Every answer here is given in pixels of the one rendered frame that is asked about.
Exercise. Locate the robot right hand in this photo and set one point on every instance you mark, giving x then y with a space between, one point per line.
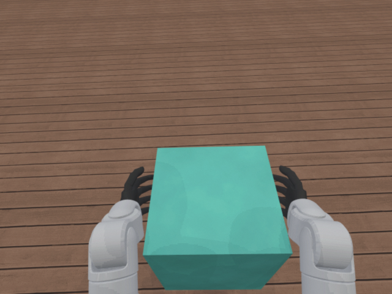
294 188

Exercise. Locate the robot left forearm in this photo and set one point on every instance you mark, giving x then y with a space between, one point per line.
113 252

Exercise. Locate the robot left hand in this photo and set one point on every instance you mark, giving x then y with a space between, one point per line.
131 190

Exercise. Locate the carton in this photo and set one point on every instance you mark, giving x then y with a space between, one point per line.
215 221

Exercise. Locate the robot right forearm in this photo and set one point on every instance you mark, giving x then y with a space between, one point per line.
326 249

